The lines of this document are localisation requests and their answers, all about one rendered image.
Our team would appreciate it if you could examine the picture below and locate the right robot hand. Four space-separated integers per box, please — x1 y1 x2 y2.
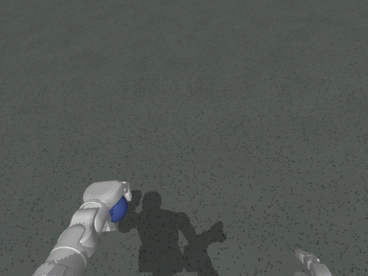
294 249 332 276

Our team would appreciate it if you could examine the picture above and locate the left robot arm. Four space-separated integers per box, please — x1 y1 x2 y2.
32 200 109 276

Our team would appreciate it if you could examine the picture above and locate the left robot hand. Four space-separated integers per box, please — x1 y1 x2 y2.
83 181 132 232

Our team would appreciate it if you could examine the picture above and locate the ball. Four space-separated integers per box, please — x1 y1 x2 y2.
109 196 128 223

